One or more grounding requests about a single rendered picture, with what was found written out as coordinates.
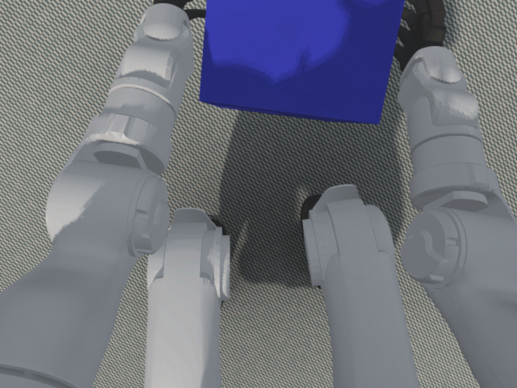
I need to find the robot left shin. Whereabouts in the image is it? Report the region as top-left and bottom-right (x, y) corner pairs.
(147, 208), (216, 293)

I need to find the right robot foot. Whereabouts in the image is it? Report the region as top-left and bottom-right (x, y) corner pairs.
(301, 195), (322, 289)

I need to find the left robot forearm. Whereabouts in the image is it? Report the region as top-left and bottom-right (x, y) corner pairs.
(45, 3), (195, 238)

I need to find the right robot forearm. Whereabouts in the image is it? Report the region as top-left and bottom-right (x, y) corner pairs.
(397, 46), (517, 225)

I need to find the carton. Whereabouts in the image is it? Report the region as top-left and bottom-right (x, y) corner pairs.
(199, 0), (405, 124)

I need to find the robot left hand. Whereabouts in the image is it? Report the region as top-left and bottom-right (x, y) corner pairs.
(153, 0), (206, 20)

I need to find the right robot upper arm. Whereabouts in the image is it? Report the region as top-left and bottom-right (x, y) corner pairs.
(400, 207), (517, 388)

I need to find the robot right hand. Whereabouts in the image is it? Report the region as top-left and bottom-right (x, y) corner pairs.
(393, 0), (447, 73)

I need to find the left robot upper arm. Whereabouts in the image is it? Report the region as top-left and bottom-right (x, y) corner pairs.
(0, 160), (170, 388)

